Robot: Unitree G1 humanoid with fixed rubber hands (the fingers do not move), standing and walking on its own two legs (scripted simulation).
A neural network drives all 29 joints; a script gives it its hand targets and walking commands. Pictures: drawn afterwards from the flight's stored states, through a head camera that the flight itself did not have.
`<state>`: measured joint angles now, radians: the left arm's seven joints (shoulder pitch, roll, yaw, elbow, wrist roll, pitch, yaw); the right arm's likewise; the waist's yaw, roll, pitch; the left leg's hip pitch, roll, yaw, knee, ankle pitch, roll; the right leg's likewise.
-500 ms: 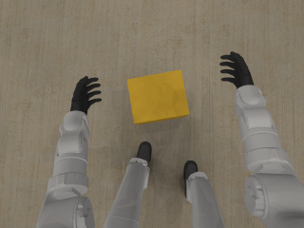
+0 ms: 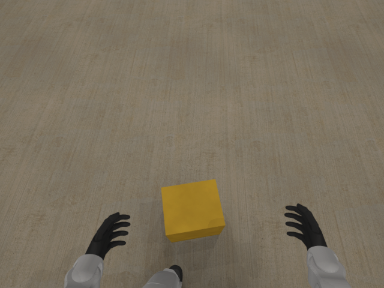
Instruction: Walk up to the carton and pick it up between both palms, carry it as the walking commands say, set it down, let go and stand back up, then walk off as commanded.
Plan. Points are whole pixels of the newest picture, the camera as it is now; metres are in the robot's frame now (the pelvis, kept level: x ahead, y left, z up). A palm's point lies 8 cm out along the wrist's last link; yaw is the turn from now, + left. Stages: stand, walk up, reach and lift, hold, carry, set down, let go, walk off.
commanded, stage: let go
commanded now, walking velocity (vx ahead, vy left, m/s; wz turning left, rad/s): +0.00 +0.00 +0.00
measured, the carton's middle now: (192, 212) +0.39 +0.07 -0.64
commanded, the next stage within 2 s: stand in 0.64 s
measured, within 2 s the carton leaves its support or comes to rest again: neither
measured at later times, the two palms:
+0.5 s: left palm (106, 247) +0.18 +0.21 -0.06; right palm (347, 279) +0.17 -0.25 -0.06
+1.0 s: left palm (71, 261) +0.14 +0.29 -0.10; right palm out of the picture +0.13 -0.29 -0.07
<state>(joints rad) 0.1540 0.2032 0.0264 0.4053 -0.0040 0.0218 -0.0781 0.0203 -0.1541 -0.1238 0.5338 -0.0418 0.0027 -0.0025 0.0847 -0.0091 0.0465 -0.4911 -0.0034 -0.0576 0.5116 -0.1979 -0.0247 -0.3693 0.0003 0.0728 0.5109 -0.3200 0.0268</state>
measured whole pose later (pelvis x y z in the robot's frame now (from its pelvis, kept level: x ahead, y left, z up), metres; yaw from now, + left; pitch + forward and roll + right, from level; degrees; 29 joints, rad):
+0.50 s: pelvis +0.01 -0.02 +0.00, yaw +0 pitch -2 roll +1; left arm 0.20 0.21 0.04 0.41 0.03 0.18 -0.03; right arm 0.22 -0.21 -0.04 0.46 0.00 0.07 0.03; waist 0.00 -0.04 0.06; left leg -0.20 0.00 -0.06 0.45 -0.22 -0.04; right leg -0.10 0.00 0.07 0.49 -0.36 0.00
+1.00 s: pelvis +0.02 +0.01 +0.00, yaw -1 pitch +0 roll +0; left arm 0.23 0.37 0.04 0.71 0.04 0.02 0.02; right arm 0.20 -0.32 -0.05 0.76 -0.04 0.01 -0.01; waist -0.01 -0.06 0.02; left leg -0.27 0.00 -0.03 0.55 -0.28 0.00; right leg -0.12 -0.01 0.10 0.48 -0.36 0.04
